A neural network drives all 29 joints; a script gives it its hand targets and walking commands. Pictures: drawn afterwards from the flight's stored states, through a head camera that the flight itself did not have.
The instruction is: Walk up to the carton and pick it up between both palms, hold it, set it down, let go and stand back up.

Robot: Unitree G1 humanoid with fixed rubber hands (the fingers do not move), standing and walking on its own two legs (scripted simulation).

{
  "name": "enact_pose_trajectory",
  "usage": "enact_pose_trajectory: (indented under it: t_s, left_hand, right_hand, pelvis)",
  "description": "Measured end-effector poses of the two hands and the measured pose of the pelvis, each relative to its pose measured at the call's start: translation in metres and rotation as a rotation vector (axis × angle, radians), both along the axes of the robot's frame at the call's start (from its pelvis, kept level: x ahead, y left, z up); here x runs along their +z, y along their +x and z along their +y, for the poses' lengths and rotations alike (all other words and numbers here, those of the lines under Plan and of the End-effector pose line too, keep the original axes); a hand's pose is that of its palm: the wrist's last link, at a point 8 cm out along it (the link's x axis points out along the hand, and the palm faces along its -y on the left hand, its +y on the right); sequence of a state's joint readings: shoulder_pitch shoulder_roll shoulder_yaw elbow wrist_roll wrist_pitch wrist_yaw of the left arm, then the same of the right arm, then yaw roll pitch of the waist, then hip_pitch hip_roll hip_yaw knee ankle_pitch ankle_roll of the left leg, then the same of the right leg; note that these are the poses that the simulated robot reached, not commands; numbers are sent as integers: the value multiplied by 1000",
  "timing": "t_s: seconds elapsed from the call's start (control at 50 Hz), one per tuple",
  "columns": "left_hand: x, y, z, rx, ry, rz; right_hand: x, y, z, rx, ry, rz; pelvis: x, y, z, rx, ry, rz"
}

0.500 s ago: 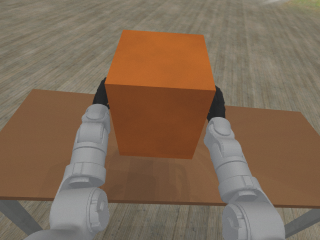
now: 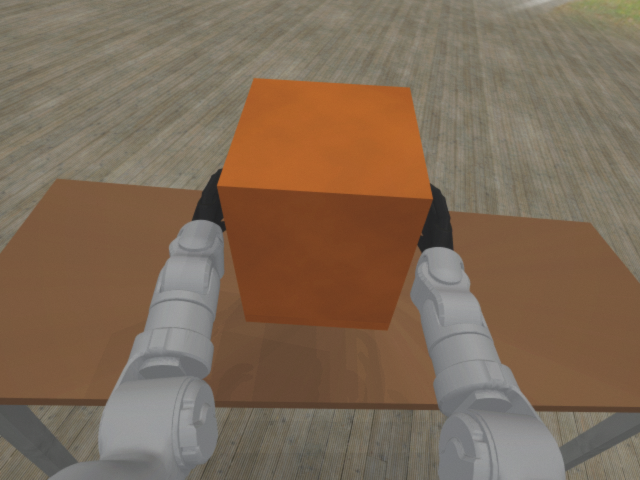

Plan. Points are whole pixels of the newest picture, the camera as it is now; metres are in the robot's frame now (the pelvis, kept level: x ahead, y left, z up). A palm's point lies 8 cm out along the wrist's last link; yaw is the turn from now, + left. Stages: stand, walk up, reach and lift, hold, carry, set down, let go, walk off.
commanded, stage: set down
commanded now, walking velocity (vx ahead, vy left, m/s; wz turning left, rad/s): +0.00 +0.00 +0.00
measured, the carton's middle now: (323, 210) +0.43 +0.01 +0.14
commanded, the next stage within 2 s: none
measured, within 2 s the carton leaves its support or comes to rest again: neither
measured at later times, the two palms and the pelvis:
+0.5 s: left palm (214, 233) +0.43 +0.16 +0.09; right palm (426, 255) +0.38 -0.13 +0.12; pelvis +0.01 +0.00 +0.00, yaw +0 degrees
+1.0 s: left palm (215, 236) +0.45 +0.16 +0.07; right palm (416, 264) +0.39 -0.13 +0.09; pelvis +0.03 +0.00 +0.00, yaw +0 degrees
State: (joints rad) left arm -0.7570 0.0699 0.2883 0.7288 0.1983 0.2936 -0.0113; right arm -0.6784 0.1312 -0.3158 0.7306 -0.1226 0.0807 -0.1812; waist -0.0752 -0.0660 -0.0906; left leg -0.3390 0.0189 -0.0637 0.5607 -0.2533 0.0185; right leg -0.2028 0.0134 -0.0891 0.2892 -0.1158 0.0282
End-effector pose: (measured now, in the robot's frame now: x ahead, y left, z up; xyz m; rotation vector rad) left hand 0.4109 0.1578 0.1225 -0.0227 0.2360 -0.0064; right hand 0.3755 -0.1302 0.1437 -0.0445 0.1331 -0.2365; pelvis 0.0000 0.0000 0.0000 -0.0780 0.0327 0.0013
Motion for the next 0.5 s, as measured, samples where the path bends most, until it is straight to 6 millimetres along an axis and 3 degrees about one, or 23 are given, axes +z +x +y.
enact_pose_trajectory:
  t_s: [0.26, 0.5]
  left_hand:
    - [-19, 6, 5, -7, 9, 20]
    - [-31, 16, -2, -35, 13, 40]
  right_hand:
    - [-13, 3, 7, -16, 2, 11]
    - [-24, 6, 1, -44, 3, 30]
  pelvis:
    - [0, 5, 3, 2, 0, 7]
    - [0, 12, 4, 3, 1, 17]
